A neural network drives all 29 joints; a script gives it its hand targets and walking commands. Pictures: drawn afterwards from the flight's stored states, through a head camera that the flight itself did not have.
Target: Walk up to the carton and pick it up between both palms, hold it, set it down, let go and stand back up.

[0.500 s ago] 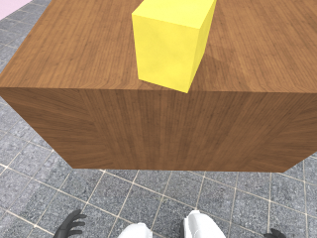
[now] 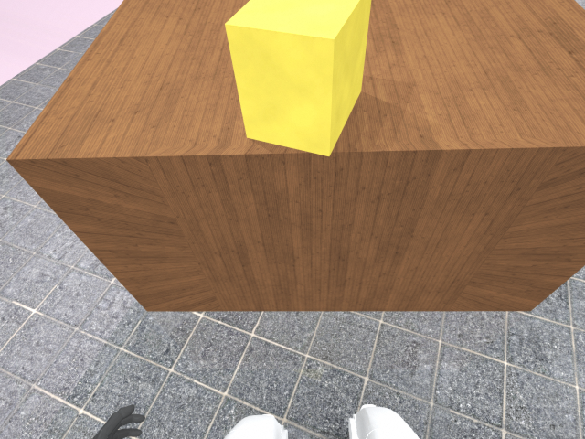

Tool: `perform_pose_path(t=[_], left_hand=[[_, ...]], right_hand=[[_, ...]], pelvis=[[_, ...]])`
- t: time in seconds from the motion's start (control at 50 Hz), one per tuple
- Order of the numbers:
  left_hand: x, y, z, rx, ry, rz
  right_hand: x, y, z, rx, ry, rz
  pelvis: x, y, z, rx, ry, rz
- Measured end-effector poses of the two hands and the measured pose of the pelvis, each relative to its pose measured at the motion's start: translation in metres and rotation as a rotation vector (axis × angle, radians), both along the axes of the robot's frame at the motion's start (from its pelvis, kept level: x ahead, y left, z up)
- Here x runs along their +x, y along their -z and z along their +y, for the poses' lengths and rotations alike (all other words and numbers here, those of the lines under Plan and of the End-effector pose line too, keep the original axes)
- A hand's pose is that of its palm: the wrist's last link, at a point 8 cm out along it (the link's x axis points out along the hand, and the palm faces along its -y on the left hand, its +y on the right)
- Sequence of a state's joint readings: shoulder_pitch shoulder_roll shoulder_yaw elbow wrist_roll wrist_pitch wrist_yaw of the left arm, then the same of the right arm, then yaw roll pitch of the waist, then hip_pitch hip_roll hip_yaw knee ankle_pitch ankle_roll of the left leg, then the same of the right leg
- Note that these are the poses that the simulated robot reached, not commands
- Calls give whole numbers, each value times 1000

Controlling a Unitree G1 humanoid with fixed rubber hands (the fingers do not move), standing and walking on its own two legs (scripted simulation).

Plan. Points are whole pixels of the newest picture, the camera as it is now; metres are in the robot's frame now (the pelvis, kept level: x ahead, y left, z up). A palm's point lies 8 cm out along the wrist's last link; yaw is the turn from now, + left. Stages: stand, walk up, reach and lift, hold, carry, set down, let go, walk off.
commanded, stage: walk up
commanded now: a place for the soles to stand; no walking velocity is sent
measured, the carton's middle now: (305, 63) +0.72 +0.02 +0.12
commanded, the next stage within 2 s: none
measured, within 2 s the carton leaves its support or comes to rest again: neither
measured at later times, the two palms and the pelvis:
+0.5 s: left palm out of the picture +0.13 +0.38 -0.09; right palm out of the picture +0.12 -0.22 -0.10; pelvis +0.06 +0.07 +0.00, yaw +2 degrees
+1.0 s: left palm (89, 386) +0.20 +0.35 -0.09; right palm (487, 399) +0.19 -0.23 -0.10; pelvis +0.10 +0.05 +0.00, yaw +2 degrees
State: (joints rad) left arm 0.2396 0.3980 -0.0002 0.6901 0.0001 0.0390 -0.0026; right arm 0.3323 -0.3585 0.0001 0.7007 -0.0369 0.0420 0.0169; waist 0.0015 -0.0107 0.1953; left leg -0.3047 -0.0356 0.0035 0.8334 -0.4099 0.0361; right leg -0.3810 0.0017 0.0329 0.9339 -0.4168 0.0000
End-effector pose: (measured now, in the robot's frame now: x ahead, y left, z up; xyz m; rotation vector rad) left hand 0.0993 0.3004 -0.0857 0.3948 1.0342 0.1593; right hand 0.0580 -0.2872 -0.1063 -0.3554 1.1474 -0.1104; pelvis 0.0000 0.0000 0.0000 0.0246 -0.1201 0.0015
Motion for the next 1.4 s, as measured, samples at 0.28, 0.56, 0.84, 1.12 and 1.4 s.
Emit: perform_pose_path(t=[0.28,0.56,0.84,1.12,1.4], left_hand=[[-76,-5,43,54,-114,138],[53,11,70,-9,-22,25],[97,8,39,-37,-31,-32],[98,2,47,-9,-27,-28],[104,-1,38,-26,-15,-24]], right_hand=[[56,7,20,-21,-73,-66],[65,-18,59,-53,-15,19],[115,-11,47,-33,-7,-36],[140,-11,55,-5,-14,-95],[131,-13,46,-19,-41,-86]], pelvis=[[26,5,37,-67,-14,-39],[69,-3,64,-45,-23,33],[92,-2,51,-39,-22,41],[94,-3,51,-35,-23,44],[99,-6,43,-28,-21,42]])
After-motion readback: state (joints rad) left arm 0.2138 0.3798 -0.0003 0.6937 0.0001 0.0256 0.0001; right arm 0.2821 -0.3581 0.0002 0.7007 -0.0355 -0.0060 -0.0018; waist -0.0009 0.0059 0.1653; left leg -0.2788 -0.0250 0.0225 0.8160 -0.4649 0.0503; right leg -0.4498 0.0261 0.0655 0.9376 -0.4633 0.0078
